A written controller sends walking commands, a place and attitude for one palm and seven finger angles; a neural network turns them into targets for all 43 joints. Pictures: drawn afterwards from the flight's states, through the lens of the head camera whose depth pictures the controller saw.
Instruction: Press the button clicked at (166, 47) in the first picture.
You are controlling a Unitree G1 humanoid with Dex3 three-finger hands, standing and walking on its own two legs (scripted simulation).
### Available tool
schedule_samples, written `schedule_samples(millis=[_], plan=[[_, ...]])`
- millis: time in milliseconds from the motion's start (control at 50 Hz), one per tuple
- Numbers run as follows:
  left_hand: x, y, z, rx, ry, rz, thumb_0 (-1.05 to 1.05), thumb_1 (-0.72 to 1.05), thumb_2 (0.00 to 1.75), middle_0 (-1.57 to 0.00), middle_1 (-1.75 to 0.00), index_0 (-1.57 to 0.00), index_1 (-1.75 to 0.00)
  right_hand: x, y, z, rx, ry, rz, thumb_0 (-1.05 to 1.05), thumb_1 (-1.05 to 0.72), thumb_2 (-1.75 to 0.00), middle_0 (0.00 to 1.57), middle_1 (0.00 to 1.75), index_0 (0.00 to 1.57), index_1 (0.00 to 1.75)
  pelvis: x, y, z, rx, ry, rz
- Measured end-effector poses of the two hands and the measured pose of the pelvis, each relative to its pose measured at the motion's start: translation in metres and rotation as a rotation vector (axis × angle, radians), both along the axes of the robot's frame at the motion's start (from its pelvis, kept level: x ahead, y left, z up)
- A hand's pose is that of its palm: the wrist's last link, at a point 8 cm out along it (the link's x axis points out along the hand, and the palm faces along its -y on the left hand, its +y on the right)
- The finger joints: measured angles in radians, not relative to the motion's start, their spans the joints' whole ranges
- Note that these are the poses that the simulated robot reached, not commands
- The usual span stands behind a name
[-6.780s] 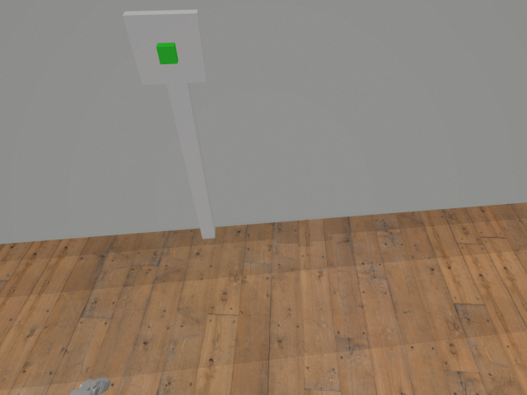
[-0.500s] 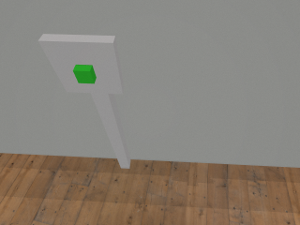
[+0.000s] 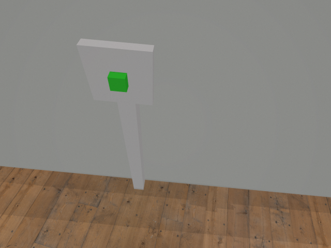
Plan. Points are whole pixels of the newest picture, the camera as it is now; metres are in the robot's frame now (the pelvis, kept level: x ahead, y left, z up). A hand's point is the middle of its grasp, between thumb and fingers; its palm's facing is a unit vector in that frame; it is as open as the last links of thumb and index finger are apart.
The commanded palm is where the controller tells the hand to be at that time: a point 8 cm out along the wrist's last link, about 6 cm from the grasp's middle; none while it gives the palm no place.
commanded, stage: come to a stop and stand still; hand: left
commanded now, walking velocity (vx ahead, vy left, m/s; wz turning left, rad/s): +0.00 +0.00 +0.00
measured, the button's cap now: (118, 81) +0.49 +0.17 +0.12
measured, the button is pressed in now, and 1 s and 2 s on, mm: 0 0 0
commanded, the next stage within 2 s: look again from close up in 1.28 s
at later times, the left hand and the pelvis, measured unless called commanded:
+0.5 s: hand out of the picture -0.02 +0.13 -0.17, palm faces +0.01 -0.99 -0.16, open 7.3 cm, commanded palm none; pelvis -0.02 -0.03 +0.00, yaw +0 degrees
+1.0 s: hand out of the picture -0.02 +0.11 -0.17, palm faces +0.04 -0.99 -0.17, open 7.4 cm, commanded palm none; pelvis +0.01 -0.05 +0.00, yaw +0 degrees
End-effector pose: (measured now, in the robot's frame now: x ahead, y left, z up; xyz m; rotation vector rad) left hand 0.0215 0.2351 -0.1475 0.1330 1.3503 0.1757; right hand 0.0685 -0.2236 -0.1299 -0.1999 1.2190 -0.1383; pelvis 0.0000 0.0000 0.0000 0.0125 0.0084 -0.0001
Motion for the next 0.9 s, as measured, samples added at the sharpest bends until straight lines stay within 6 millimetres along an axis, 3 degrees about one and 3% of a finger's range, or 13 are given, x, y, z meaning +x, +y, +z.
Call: schedule_samples(millis=[200,400,520,660,900], plan=[[-0.034,-0.024,0.014,0.022,0.038,-0.037,0.0,0.91,0.9,-0.2,-0.3,-0.2,-0.3,-0.043,-0.015,-0.018,0.059,0.05,-0.059,0.0,-0.94,-0.9,0.2,0.3,0.2,0.3,-0.014,-0.012,0.001,0.007,-0.016,-0.008],[-0.042,-0.05,0.006,-0.021,0.033,-0.042,0.01,0.91,0.9,-0.2,-0.3,-0.2,-0.3,-0.098,-0.027,-0.014,0.053,0.178,-0.077,0.0,-0.92,-0.9,0.2,0.3,0.19,0.3,-0.018,-0.029,0.003,0.003,-0.037,-0.007],[-0.05,-0.06,0.005,-0.038,0.062,-0.032,0.01,0.92,0.9,-0.2,-0.3,-0.2,-0.3,-0.119,-0.025,-0.014,0.064,0.246,-0.085,0.0,-0.91,-0.9,0.19,0.3,0.19,0.3,-0.017,-0.035,0.004,0.0,-0.031,-0.004],[-0.057,-0.068,0.006,-0.039,0.095,-0.019,0.0,0.91,0.9,-0.2,-0.3,-0.2,-0.3,-0.118,-0.021,-0.016,0.084,0.262,-0.087,0.0,-0.91,-0.9,0.19,0.3,0.19,0.3,-0.011,-0.04,0.004,0.0,-0.027,-0.005],[-0.051,-0.075,0.007,-0.031,0.096,0.003,0.0,0.91,0.9,-0.2,-0.3,-0.2,-0.3,-0.08,-0.03,-0.019,0.075,0.209,-0.062,0.01,-0.93,-0.9,0.2,0.3,0.19,0.3,0.004,-0.046,0.003,0.006,-0.026,-0.002]])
